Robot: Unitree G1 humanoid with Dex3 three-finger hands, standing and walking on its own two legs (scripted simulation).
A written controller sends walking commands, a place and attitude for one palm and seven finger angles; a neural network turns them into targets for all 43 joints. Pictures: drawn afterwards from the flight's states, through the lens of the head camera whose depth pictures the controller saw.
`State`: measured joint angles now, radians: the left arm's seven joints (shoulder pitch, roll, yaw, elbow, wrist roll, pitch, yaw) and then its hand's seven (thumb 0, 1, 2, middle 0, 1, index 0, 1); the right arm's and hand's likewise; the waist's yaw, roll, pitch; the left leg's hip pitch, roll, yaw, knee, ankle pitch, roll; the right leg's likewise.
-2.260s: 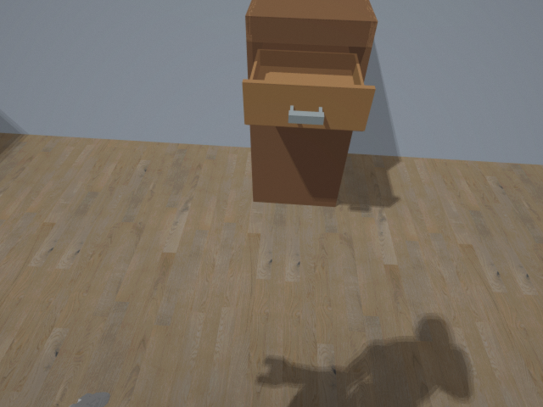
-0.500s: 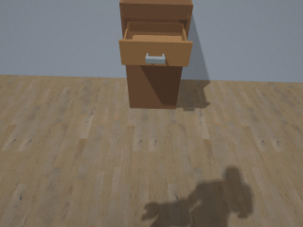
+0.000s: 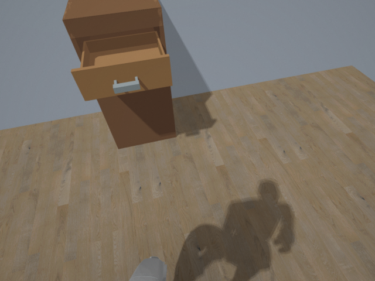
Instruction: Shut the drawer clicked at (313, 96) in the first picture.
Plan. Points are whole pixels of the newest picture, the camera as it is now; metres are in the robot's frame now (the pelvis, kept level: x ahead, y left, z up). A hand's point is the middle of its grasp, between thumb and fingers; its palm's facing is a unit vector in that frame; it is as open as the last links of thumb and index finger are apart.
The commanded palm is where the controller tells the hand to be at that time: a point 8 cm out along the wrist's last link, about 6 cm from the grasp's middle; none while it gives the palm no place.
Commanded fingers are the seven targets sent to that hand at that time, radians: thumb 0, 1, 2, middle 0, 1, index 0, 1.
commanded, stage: walk to a spot facing it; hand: left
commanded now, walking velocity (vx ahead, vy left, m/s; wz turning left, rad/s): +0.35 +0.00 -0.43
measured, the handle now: (126, 83) +0.80 +0.33 -0.05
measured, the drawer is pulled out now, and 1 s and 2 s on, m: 0.28 0.28 0.28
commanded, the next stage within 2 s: none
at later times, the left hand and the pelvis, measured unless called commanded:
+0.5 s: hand (103, 228) +0.27 +0.29 -0.19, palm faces -0.17 -0.96 -0.20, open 7.4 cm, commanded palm none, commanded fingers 0.00 0.90 0.90 -0.20 -0.30 -0.20 -0.30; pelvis +0.19 +0.09 -0.01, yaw -18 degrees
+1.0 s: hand (170, 178) +0.45 +0.12 -0.18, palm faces -0.59 -0.79 -0.20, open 7.4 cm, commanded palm none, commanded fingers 0.00 0.90 0.90 -0.20 -0.30 -0.20 -0.30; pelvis +0.24 +0.06 -0.03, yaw -35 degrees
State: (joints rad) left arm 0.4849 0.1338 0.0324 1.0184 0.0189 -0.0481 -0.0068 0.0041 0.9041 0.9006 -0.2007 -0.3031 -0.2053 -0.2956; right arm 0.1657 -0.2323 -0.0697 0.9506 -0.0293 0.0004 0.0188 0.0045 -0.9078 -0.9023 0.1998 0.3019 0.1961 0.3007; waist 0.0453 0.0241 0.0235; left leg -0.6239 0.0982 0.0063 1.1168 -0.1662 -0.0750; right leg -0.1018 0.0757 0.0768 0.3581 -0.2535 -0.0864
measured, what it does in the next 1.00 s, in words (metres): walks ahead, turning right: left foot, then right foot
